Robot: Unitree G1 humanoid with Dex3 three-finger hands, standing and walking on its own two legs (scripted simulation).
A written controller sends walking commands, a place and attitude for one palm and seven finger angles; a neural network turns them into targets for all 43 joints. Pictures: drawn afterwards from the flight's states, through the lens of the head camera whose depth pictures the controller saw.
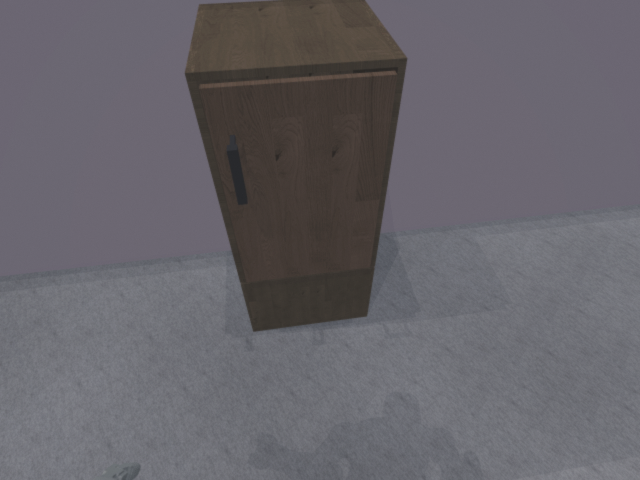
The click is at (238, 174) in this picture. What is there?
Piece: cupboard door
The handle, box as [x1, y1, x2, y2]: [227, 135, 247, 204]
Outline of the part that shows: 230,135 230,144 227,145 227,154 238,204 247,203 237,146 235,143 234,135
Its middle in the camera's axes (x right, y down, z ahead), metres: -0.18 -0.14 +0.81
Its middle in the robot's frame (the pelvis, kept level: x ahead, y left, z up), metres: +0.70 +0.21 -0.02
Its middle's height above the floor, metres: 0.75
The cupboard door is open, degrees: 0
